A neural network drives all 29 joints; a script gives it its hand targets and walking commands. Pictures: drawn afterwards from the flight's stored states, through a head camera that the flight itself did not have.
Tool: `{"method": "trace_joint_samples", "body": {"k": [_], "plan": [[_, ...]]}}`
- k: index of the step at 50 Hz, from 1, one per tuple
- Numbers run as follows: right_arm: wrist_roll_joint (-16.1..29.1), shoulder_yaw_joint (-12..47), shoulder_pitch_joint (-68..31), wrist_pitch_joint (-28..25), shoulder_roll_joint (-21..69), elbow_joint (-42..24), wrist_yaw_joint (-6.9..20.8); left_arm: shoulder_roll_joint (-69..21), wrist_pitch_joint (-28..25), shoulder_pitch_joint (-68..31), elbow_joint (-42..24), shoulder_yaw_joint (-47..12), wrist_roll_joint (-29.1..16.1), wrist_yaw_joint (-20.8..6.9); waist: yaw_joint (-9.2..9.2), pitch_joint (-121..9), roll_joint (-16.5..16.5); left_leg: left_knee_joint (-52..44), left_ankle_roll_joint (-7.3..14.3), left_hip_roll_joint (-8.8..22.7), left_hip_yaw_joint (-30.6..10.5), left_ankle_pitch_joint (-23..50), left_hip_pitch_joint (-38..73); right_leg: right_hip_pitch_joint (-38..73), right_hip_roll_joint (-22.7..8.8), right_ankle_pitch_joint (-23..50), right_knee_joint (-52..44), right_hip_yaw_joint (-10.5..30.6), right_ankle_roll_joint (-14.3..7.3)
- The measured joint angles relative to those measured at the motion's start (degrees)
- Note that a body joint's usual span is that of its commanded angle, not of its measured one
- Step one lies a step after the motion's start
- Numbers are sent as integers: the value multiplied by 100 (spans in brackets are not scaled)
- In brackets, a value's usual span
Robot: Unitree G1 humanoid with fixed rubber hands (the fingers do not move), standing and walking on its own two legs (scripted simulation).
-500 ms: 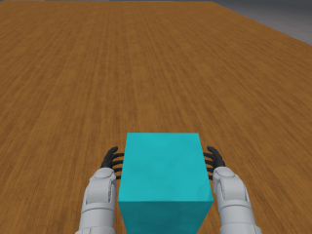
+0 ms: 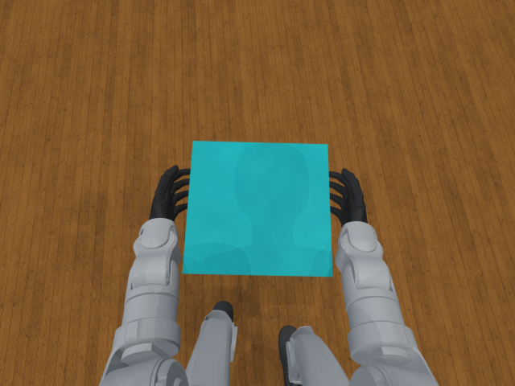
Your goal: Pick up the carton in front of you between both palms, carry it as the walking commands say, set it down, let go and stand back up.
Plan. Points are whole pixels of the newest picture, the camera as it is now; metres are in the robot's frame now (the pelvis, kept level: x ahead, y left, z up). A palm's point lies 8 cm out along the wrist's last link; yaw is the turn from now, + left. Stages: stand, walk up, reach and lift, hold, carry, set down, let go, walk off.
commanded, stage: set down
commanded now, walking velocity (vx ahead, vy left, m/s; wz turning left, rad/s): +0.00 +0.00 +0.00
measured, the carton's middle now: (258, 219) +0.39 +0.04 -0.16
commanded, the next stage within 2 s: none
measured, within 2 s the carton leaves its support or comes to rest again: rests again in 1.90 s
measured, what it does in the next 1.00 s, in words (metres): lowers itself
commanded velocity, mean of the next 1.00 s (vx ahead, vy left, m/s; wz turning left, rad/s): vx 0.00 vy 0.00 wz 0.00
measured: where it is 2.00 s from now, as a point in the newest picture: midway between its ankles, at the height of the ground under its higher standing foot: (254, 360)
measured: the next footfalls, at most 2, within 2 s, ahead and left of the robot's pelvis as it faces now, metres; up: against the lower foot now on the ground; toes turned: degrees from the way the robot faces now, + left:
none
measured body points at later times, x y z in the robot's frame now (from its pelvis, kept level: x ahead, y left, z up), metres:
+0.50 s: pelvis -0.04 +0.02 -0.13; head +0.22 +0.05 +0.23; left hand +0.42 +0.20 -0.23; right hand +0.45 -0.10 -0.22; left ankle +0.08 +0.13 -0.68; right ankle +0.01 -0.12 -0.68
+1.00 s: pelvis -0.06 +0.01 -0.25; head +0.27 +0.02 +0.06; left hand +0.44 +0.21 -0.38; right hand +0.49 -0.09 -0.38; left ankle +0.08 +0.13 -0.68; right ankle +0.01 -0.12 -0.68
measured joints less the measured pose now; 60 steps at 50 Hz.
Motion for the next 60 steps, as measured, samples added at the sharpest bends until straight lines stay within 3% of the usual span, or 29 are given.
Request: {"method": "trace_joint_samples", "body": {"k": [5, 16, 24, 33, 49, 60], "plan": [[253, -16, -368, 38, -147, -44, -10, 20, 56, -367, -70, 51, -160, 60, -12, -442, -18, 779, -12, -46, 0, -201, -1180, -1188, 66, -212, 794, 35, 63], [-106, -636, -1488, 569, -415, 478, 298, -126, 672, -1261, 61, 536, 219, 200, -19, -991, -115, 2187, 44, -185, 88, -558, -2934, -2934, 115, -650, 2260, 101, 206], [-21, -570, -2080, 576, -753, 884, 312, 8, 734, -1649, 175, 442, 69, 432, -1, -1179, -131, 3130, 25, -264, 73, -756, -4163, -4129, 188, -903, 3208, 77, 282], [224, -361, -2726, 594, -1091, 1230, 208, 219, 742, -2153, 346, 433, -169, 580, 83, -1050, -132, 4074, -50, -307, 42, -948, -5198, -5160, 321, -1131, 4178, 37, 324], [385, 103, -3962, 605, -1510, 1841, -64, 637, 688, -3102, 677, 775, -327, 518, 321, -315, -99, 5318, -254, -341, -3, -1121, -6451, -6489, 542, -1328, 5533, -44, 327], [776, 699, -4803, 551, -1939, 2280, -257, 945, 642, -3756, 885, 811, -564, 566, 433, 495, -61, 6142, -309, -360, 41, -1222, -7069, -7122, 644, -1463, 6404, -68, 393]]}}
